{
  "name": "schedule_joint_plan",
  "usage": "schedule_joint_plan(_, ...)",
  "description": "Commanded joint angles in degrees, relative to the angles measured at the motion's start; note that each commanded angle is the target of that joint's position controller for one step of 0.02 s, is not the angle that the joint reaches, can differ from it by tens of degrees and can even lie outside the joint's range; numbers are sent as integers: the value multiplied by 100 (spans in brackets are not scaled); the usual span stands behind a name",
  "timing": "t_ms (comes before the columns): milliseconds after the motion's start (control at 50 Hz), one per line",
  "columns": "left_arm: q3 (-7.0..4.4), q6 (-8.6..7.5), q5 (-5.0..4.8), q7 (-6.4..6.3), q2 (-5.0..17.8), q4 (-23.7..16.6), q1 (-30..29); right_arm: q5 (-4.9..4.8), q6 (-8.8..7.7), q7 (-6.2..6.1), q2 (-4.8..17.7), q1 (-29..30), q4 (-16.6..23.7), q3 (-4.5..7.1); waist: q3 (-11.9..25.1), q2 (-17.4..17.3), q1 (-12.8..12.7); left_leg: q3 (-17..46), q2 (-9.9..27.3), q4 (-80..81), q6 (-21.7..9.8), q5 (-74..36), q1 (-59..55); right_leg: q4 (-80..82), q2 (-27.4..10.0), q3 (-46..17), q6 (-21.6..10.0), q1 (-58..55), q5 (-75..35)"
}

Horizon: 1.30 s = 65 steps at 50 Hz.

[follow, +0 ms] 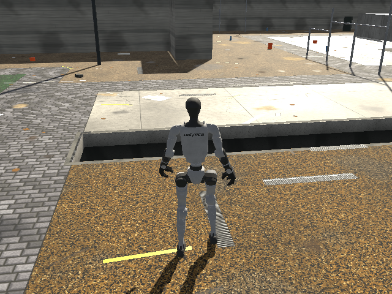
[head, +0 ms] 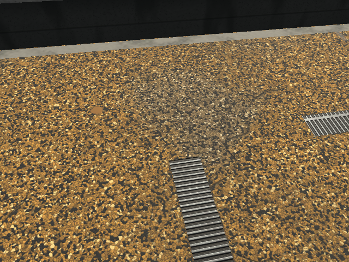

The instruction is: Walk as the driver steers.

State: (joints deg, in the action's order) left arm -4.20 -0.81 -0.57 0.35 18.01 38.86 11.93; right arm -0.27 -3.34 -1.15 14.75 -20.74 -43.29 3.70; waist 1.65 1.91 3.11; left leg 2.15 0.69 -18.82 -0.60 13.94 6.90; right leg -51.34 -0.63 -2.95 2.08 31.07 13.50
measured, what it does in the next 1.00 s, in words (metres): walks ahead, turning left: right foot, then left foot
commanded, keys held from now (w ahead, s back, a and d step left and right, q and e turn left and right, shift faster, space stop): w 0.20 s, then w+q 0.80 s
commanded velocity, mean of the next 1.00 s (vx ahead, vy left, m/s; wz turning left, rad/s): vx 0.47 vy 0.00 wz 0.29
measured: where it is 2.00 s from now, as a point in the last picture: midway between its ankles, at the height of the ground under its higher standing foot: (115, 181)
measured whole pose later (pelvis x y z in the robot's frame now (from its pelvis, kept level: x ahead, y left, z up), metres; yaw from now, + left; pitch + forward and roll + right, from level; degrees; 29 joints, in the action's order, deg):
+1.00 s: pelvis +0.49 +0.00 +0.00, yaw +22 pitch +2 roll +0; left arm -1.7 -5.3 0.8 -0.1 17.4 37.4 5.0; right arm -1.1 -2.4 0.0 16.9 -17.6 -39.7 3.4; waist -2.7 1.8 3.6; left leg 7.6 -7.6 -21.4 -5.2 12.8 9.6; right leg -40.1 -5.3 -6.6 4.7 38.1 1.1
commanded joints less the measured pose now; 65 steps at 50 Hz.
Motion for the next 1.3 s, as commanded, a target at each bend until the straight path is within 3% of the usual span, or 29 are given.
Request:
schedule_joint_plan(20,58,-242,-40,67,101,-664,-993,-58,-87,15,1153,164,345,264,-478,-1163,162,932,1086,1009,-949,413,250,1079,-46,373,5,19,-73)
schedule_joint_plan(80,34,-292,-102,129,250,-657,-932,-130,-60,99,1267,-28,256,273,-507,-1185,135,1002,1288,840,-1027,512,399,1721,12,471,-157,-622,95)
schedule_joint_plan(140,-88,-308,-133,103,460,-337,13,-141,-13,135,1088,21,203,178,-240,-911,-439,791,1158,86,-782,-48,901,2505,193,569,-452,-2302,-248)
schedule_joint_plan(160,-190,-310,-128,42,685,-192,735,-78,-43,149,814,82,222,75,197,-581,-825,346,800,-1068,-514,-434,1337,2632,-191,73,-630,-3377,-178)
schedule_joint_plan(180,-325,-278,25,-14,1337,-140,1413,19,-147,144,323,75,538,-83,869,989,-956,-412,98,-3302,-11,577,3025,2996,-1678,-2191,-1300,-4891,617)
schedule_joint_plan(200,-319,-310,32,46,1314,-48,1694,-86,-260,86,620,247,653,-12,924,1324,-1071,69,-99,-4564,71,1779,3898,3696,-2189,-3799,-1882,-4698,1580)
schedule_joint_plan(220,-181,-355,30,72,921,-44,1386,-220,-290,105,974,356,648,95,338,901,-939,298,264,-5103,-45,1429,4302,3764,-2111,-3325,-1793,-4321,1909)
schedule_joint_plan(300,-1,-430,117,72,350,-90,500,-131,-153,207,730,506,488,76,-396,501,-458,267,717,-4665,-111,-87,3786,4203,-1321,-1298,-1352,-2917,54)
schedule_joint_plan(420,-45,-561,120,7,443,194,514,-94,-35,222,475,963,602,4,-566,175,-437,367,376,-3267,102,-1490,3664,4436,-1100,239,-1195,-2629,-1822)
schedule_joint_plan(540,-73,-458,28,-89,658,596,1010,-113,-105,481,271,2145,1058,-134,-878,-8,-822,-272,230,-1655,-178,-2013,3392,4376,-1295,880,-980,-3243,-2430)
schedule_joint_plan(600,-123,-301,18,-158,876,629,994,-110,-99,580,480,2128,1221,-49,-522,225,-597,-688,-142,-1515,-465,-1198,2979,3513,-1399,1112,-842,-3908,-4907)
schedule_joint_plan(640,-164,-182,42,-241,1042,583,954,-113,-32,555,814,1315,1112,122,113,473,-94,-897,-518,-1573,-726,-635,1888,2139,-1385,1216,-748,-4022,-6536)
schedule_joint_plan(660,-154,-158,22,-270,1041,523,837,-129,-9,478,1103,421,934,281,566,335,424,-762,-622,-1213,-960,-943,463,902,-1232,1320,-608,-3352,-6264)
schedule_joint_plan(680,-56,-223,136,-283,817,370,972,-117,79,342,1527,-375,788,411,1192,-420,647,665,296,-1245,-1306,-1023,-1445,-900,-892,1290,-440,-1817,-3666)
schedule_joint_plan(700,211,-403,185,-119,46,155,1568,-158,39,320,1858,-97,953,435,1985,-1697,-25,4103,1832,-671,-2636,-137,-3418,-3169,426,541,-59,678,1835)
schedule_joint_plan(720,61,-642,3,-3,730,43,876,-105,37,301,1359,-273,955,326,2204,-830,466,4445,1787,-1,-2417,641,-3318,-3393,209,-526,-188,1271,1671)
schedule_joint_plan(740,45,-733,-201,36,808,-207,272,-54,2,283,1179,-49,929,265,1243,-559,406,3541,1558,147,-2069,478,-2527,-3030,-59,-461,-295,1461,1206)
schedule_joint_plan(760,87,-769,-125,3,665,-280,128,-57,-30,292,1103,340,948,232,512,69,55,2920,1309,268,-1888,-206,-1440,-2399,-288,-369,-297,1309,866)
schedule_joint_plan(800,33,-662,81,-44,693,-211,294,23,-66,260,908,836,1082,163,104,-126,-351,2228,932,461,-1799,-1277,-209,-1763,-541,-335,-165,610,590)
schedule_joint_plan(880,97,-464,196,-92,447,-264,229,-25,-90,164,1037,835,934,200,-150,-309,-471,1534,629,655,-1777,-2046,915,-697,-552,-49,236,298,94)
schedule_joint_plan(960,207,-501,163,-58,198,-482,-774,-95,8,68,1159,527,759,235,-205,-495,-48,1149,183,432,-1328,-1333,1275,1189,-196,71,306,-244,-1587)
schedule_joint_plan(1020,158,-563,40,12,344,-602,-1181,-135,66,53,1207,207,618,251,-132,-635,121,1591,343,145,-1216,-816,910,1857,7,-69,260,-471,-1772)
schedule_joint_plan(1120,-103,-676,16,30,756,-435,-324,-100,119,49,922,256,618,173,183,-905,-465,2165,350,-1104,-823,-720,475,2569,-32,-137,-276,-1798,-938)
schedule_joint_plan(1140,-195,-703,124,-23,1032,-389,442,-44,88,77,550,229,698,38,867,-419,-804,1740,21,-2530,-594,-273,1001,2516,-876,-897,-667,-3120,-629)
schedule_joint_plan(1160,-315,-631,222,-32,1524,-214,1030,-154,33,80,192,-517,853,-84,1638,1268,-583,840,-806,-4457,-162,1869,2921,2926,-2249,-3394,-1633,-5020,454)
schedule_joint_plan(1180,-272,-587,75,18,1156,-166,1104,-246,21,59,738,-555,801,-4,1492,1345,-669,819,-363,-5411,-52,1949,3845,3333,-2515,-4517,-1754,-5015,1997)
schedule_joint_plan(1200,-163,-555,59,-7,739,-250,851,-223,60,47,1131,38,816,110,739,710,-849,810,-136,-5711,3,1384,4052,3453,-2209,-3657,-1475,-4401,2092)
schedule_joint_plan(1220,-105,-512,99,-23,599,-269,568,-137,96,35,1147,420,896,133,293,343,-802,611,39,-5659,41,960,3926,3472,-1932,-2779,-1269,-3755,1319)
schedule_joint_plan(1300,1,-539,121,3,306,-31,356,-127,119,121,625,543,938,65,-242,486,-462,459,313,-4786,40,427,3218,3961,-1266,-1250,-1244,-2505,-350)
